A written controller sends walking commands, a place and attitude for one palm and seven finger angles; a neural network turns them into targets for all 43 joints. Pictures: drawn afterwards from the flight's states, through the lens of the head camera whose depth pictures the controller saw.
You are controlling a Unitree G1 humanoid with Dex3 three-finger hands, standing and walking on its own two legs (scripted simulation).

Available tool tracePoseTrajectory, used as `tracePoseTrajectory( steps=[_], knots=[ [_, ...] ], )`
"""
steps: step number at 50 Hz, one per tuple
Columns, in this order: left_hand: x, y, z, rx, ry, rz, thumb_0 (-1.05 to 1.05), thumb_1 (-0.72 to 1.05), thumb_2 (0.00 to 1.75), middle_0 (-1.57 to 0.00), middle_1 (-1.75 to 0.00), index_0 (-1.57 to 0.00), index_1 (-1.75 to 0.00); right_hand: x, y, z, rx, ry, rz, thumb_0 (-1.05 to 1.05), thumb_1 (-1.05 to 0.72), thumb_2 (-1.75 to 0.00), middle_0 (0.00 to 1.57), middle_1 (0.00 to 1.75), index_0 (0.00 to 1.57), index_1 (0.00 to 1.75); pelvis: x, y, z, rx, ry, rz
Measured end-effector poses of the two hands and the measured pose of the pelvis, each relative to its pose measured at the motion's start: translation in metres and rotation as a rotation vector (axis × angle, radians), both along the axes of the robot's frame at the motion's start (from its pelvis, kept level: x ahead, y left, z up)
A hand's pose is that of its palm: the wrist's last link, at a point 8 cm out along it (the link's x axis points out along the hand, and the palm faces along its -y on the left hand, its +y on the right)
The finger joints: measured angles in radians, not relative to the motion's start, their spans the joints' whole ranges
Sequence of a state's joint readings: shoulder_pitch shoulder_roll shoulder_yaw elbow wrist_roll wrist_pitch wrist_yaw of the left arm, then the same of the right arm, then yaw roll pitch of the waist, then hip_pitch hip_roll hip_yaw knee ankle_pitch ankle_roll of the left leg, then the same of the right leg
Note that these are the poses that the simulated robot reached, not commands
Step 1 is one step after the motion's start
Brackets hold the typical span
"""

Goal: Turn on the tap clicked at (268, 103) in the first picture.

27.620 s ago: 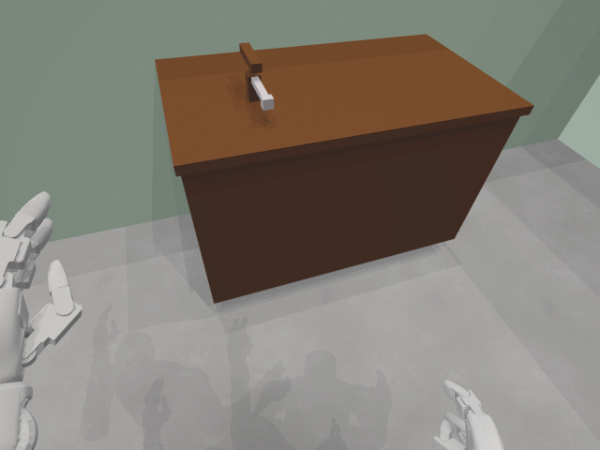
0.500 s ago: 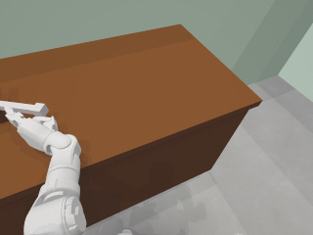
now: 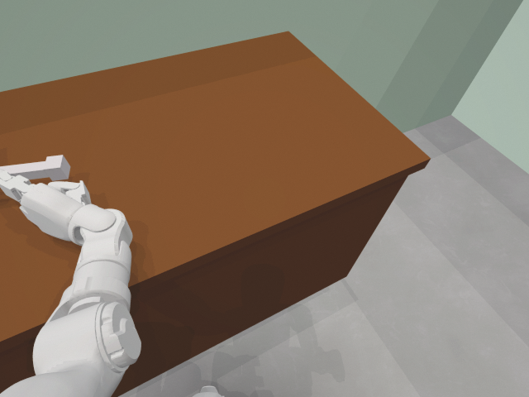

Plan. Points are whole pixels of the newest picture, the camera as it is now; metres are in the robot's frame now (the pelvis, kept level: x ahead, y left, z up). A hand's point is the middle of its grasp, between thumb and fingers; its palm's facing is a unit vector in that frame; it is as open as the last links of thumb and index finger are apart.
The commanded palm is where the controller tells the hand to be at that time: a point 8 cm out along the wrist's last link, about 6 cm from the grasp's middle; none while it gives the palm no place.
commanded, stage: lift the hand up off the lever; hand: left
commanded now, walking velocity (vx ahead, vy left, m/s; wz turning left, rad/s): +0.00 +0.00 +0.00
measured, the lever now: (57, 167) +0.47 +0.32 +0.07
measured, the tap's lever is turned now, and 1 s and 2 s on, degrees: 75 75 75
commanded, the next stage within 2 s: none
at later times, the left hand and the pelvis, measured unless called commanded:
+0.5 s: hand (77, 176) +0.45 +0.27 +0.08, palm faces +0.87 -0.48 -0.11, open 7.8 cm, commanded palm +0.38 +0.27 +0.09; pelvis +0.02 +0.00 +0.01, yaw +0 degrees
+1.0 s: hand (63, 180) +0.42 +0.28 +0.10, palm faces +0.86 -0.50 -0.08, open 7.8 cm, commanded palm +0.37 +0.28 +0.11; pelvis +0.02 +0.01 +0.02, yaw +1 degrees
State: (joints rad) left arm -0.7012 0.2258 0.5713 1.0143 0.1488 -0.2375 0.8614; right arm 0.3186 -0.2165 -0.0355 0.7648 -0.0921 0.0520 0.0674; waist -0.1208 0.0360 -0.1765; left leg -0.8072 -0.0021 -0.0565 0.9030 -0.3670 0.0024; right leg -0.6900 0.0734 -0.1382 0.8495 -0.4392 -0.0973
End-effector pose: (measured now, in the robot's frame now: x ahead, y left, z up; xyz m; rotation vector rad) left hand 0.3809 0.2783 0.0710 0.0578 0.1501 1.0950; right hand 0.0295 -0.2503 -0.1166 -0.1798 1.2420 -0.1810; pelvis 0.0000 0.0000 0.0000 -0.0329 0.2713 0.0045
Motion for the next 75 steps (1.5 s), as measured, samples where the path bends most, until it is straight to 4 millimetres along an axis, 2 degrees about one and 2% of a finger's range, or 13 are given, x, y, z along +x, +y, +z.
tracePoseTrajectory(
  steps=[5,11,26,36,48,54,61,69,75],
  knots=[
    [0.003,-0.001,0.004,0.006,-0.009,-0.009,0.02,0.9,0.9,-0.15,-0.15,-0.1,-0.14,-0.004,0.001,0.001,0.006,0.01,-0.006,0.01,-0.9,-0.9,0.2,0.3,0.2,0.3,0.001,0.001,0.002,-0.001,-0.002,-0.002],
    [0.006,-0.002,0.009,-0.002,-0.007,-0.022,0.02,0.9,0.9,-0.15,-0.15,-0.13,-0.15,0.001,0.003,0.004,0.011,-0.002,-0.008,0.01,-0.9,-0.9,0.2,0.3,0.2,0.3,0.006,0.002,0.005,0.001,-0.011,-0.004],
    [0.008,0.004,0.017,-0.004,-0.014,-0.023,0.02,0.9,0.9,-0.15,-0.15,-0.15,-0.16,0.036,0.004,0.012,0.014,-0.051,0.021,0.01,-0.9,-0.9,0.2,0.3,0.2,0.3,0.019,0.005,0.011,0.004,-0.025,-0.001],
    [-0.004,0.006,0.023,-0.012,-0.022,-0.011,0.02,0.9,0.9,-0.15,-0.15,-0.15,-0.16,0.062,0.008,0.018,0.023,-0.109,0.04,0.01,-0.9,-0.9,0.2,0.3,0.2,0.3,0.027,0.006,0.017,0.007,-0.054,0.0],
    [-0.017,0.01,0.036,-0.007,-0.04,-0.036,0.02,0.9,0.9,-0.15,-0.15,-0.15,-0.15,0.084,0.01,0.025,0.018,-0.169,0.073,0.01,-0.9,-0.9,0.2,0.3,0.2,0.3,0.023,0.006,0.02,0.009,-0.085,0.014],
    [-0.016,0.006,0.035,-0.034,-0.023,-0.035,0.02,0.9,0.9,-0.15,-0.15,-0.15,-0.15,0.085,0.011,0.027,0.015,-0.185,0.081,0.01,-0.9,-0.9,0.2,0.3,0.2,0.3,0.018,0.006,0.021,0.01,-0.089,0.015],
    [-0.013,0.004,0.044,-0.013,-0.034,-0.028,0.02,0.9,0.9,-0.15,-0.15,-0.15,-0.15,0.077,0.012,0.024,0.02,-0.181,0.072,0.01,-0.9,-0.9,0.2,0.3,0.2,0.3,0.014,0.005,0.021,0.011,-0.086,0.01],
    [-0.018,0.014,0.048,-0.032,-0.019,-0.007,0.02,0.9,0.9,-0.15,-0.15,-0.15,-0.16,0.063,0.007,0.026,0.015,-0.161,0.046,0.01,-0.9,-0.9,0.2,0.3,0.2,0.3,0.015,0.003,0.024,0.013,-0.1,0.004],
    [-0.027,0.022,0.054,-0.014,-0.051,-0.004,0.02,0.9,0.9,-0.15,-0.15,-0.15,-0.16,0.059,0.003,0.029,-0.001,-0.158,0.045,0.01,-0.9,-0.9,0.2,0.3,0.2,0.3,0.014,0.003,0.025,0.011,-0.112,0.007]
  ],
)
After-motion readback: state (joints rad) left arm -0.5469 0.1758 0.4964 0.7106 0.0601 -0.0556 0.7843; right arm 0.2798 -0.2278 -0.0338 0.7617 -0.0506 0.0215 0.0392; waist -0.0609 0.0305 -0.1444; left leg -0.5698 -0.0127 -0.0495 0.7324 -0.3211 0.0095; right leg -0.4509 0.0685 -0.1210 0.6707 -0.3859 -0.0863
